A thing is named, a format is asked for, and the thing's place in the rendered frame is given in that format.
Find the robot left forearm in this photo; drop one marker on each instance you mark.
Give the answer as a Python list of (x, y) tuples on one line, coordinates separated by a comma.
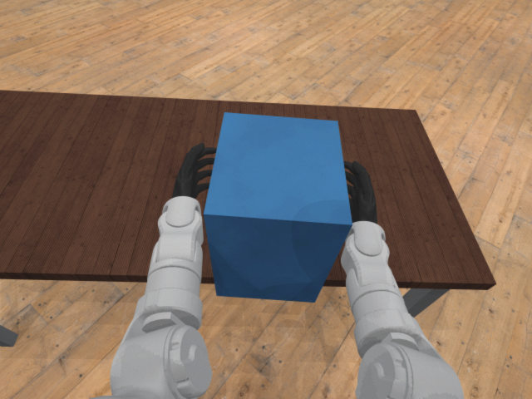
[(172, 293)]

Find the table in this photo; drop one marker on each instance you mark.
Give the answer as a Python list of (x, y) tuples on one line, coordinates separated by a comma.
[(84, 179)]

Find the robot right forearm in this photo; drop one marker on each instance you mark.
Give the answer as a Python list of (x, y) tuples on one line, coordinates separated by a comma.
[(376, 302)]

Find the carton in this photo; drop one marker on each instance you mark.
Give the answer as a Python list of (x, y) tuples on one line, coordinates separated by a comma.
[(277, 211)]

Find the robot left hand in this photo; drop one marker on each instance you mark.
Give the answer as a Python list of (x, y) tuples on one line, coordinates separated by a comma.
[(188, 176)]

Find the robot right upper arm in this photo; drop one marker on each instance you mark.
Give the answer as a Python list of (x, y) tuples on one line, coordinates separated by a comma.
[(389, 370)]

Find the robot right hand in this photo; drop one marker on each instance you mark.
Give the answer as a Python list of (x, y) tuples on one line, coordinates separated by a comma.
[(363, 203)]

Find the robot left upper arm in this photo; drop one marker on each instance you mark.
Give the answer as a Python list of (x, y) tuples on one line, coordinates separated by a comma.
[(169, 363)]

